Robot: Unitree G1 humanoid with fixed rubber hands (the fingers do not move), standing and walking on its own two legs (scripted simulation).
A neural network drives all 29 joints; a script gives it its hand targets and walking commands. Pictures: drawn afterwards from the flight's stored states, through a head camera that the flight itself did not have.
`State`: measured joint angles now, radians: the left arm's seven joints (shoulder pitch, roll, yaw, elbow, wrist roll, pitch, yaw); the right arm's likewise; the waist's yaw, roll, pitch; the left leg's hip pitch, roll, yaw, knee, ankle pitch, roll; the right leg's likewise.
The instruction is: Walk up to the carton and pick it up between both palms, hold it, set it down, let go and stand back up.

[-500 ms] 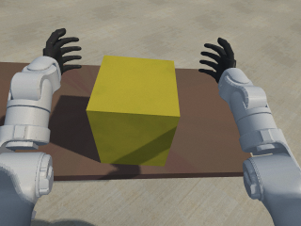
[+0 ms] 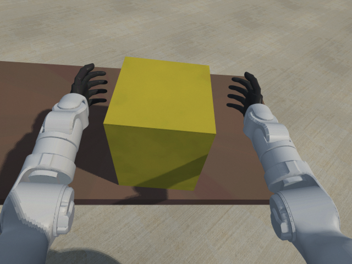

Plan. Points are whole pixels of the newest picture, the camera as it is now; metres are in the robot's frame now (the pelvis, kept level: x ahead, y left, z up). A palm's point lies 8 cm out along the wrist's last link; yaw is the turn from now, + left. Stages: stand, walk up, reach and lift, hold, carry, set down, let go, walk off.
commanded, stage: reach and lift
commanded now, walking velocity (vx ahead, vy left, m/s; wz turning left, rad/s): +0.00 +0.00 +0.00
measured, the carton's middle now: (161, 128) +0.43 +0.03 +0.05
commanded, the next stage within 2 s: none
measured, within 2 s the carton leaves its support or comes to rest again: neither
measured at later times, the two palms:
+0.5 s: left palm (92, 113) +0.44 +0.19 +0.09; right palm (241, 119) +0.43 -0.16 +0.10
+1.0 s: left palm (102, 111) +0.45 +0.17 +0.09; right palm (226, 118) +0.44 -0.13 +0.10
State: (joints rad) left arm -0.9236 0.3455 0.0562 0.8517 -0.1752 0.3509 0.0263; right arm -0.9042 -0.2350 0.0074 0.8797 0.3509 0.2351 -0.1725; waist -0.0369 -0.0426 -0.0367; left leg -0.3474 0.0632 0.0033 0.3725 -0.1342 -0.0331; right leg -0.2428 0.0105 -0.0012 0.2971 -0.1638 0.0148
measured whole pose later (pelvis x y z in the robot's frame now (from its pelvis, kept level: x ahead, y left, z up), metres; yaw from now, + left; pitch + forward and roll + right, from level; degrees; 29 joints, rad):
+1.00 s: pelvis +0.00 +0.01 -0.01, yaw -1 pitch +13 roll -2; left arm -0.99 0.17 0.10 1.21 -0.04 -0.08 0.08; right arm -0.95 -0.07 -0.16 1.16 0.12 -0.05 -0.19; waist -0.01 -0.03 -0.14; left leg -0.52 0.07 0.00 0.44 -0.15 -0.03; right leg -0.41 0.01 0.00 0.35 -0.17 0.02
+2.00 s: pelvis +0.01 +0.00 +0.00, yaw +0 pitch +2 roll +0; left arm -0.78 -0.04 0.48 0.82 0.39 0.06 -0.07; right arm -0.71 0.15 -0.58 0.84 -0.39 -0.14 -0.08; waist 0.01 -0.08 0.02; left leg -0.19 0.04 0.05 0.27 -0.12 -0.02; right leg -0.11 -0.02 -0.02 0.25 -0.17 0.02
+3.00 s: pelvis +0.00 +0.01 +0.00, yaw +1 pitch -2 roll -1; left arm -0.78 -0.03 0.33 0.66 0.37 0.27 0.01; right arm -0.76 0.03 -0.34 0.96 -0.12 -0.13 -0.13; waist -0.04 -0.10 0.00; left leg -0.14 0.04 0.05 0.30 -0.12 -0.01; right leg -0.04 -0.03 -0.06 0.23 -0.15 0.03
